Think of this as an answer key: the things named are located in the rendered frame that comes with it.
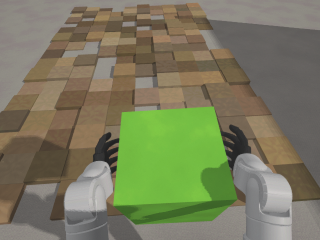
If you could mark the left robot hand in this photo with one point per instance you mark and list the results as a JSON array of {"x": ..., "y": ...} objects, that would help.
[{"x": 102, "y": 153}]

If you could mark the robot right forearm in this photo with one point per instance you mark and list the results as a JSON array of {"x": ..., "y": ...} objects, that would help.
[{"x": 268, "y": 199}]

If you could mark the carton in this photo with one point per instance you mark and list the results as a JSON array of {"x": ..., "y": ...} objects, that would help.
[{"x": 172, "y": 167}]

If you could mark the robot left forearm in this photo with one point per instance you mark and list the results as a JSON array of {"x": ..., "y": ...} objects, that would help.
[{"x": 85, "y": 206}]

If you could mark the right robot hand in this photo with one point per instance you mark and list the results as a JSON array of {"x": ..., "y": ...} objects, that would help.
[{"x": 239, "y": 147}]

